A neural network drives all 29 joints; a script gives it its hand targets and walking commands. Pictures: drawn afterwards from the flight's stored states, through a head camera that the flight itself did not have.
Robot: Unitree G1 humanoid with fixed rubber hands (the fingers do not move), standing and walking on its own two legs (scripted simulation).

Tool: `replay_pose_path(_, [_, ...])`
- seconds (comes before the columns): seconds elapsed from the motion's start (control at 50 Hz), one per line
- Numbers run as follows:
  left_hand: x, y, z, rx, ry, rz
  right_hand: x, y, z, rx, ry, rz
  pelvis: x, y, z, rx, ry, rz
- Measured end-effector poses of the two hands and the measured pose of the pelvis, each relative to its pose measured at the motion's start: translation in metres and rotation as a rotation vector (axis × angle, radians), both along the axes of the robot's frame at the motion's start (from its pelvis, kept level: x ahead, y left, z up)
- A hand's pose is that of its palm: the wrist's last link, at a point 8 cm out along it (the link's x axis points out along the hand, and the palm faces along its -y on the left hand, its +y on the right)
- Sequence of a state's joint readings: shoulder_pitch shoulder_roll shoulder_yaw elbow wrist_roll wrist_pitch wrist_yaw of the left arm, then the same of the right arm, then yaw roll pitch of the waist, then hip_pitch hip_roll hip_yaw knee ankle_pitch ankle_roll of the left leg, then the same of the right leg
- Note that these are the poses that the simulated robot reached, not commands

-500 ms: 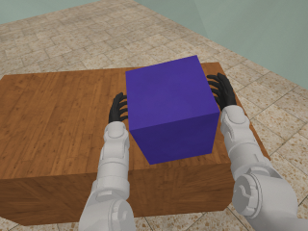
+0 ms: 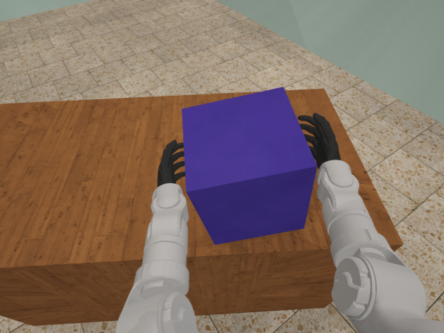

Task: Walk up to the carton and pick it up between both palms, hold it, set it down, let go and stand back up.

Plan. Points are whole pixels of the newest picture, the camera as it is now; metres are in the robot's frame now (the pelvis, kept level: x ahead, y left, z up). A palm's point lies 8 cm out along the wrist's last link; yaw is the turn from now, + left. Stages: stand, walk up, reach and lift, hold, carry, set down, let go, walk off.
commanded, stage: set down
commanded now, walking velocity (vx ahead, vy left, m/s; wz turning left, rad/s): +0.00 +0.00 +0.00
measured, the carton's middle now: (246, 172) +0.43 -0.01 +0.01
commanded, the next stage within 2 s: none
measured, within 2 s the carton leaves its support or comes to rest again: rests again in 1.22 s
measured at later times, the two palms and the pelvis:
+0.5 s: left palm (165, 197) +0.33 +0.14 +0.06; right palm (330, 170) +0.37 -0.16 +0.10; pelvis -0.03 -0.01 +0.00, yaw +0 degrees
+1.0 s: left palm (168, 190) +0.35 +0.14 +0.05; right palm (326, 167) +0.39 -0.16 +0.08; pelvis -0.01 +0.00 +0.00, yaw +0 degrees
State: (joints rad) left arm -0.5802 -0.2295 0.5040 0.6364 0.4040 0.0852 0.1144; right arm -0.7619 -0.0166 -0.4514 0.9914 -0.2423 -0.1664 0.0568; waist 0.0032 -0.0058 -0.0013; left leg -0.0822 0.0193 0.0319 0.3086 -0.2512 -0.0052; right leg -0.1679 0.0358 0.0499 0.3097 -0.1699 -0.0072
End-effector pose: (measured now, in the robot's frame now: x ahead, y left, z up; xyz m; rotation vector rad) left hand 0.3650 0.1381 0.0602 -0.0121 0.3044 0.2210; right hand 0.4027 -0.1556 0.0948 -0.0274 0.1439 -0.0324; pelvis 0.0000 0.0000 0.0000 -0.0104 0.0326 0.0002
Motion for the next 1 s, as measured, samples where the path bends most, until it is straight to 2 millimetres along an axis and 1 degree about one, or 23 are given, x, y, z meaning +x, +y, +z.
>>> replay_pose_path(0.08, [0.0, -0.002, 0.0, 0.0, -0.009, 0.004, 0.0, -0.002, -0.002, -0.002, -0.006, 0.002, 0.002, -0.002, 0.001, 0.002, 0.002, 0.0])
replay_pose_path(0.16, [-0.004, -0.005, 0.002, 0.006, -0.024, 0.006, -0.004, -0.005, -0.003, 0.0, -0.02, 0.004, -0.001, -0.005, 0.0, 0.007, 0.0, 0.0])
replay_pose_path(0.28, [-0.013, -0.007, 0.003, 0.011, -0.034, 0.007, -0.014, -0.008, -0.003, 0.003, -0.027, 0.005, -0.01, -0.008, 0.001, 0.009, -0.013, 0.001])
replay_pose_path(0.44, [-0.03, 0.0, 0.002, 0.001, -0.032, 0.011, -0.029, -0.001, 0.0, -0.005, -0.023, 0.011, -0.024, -0.004, 0.0, 0.005, -0.031, 0.005])
replay_pose_path(0.54, [-0.035, 0.0, 0.001, -0.005, -0.019, 0.011, -0.034, -0.001, -0.001, -0.016, -0.004, 0.018, -0.028, -0.006, 0.0, 0.007, -0.037, 0.005])
replay_pose_path(0.66, [-0.032, -0.002, -0.001, -0.007, -0.003, 0.004, -0.033, -0.004, -0.005, -0.015, 0.019, 0.014, -0.026, -0.006, 0.0, 0.007, -0.034, 0.005])
replay_pose_path(0.88, [-0.017, 0.0, -0.005, -0.006, -0.01, 0.004, -0.018, -0.002, -0.011, -0.014, 0.035, 0.008, -0.013, -0.003, 0.0, 0.003, -0.016, 0.005])
replay_pose_path(1.0, [-0.014, 0.0, -0.006, -0.005, -0.021, 0.005, -0.015, -0.002, -0.013, -0.016, 0.031, 0.008, -0.01, -0.002, 0.0, 0.002, -0.01, 0.005])
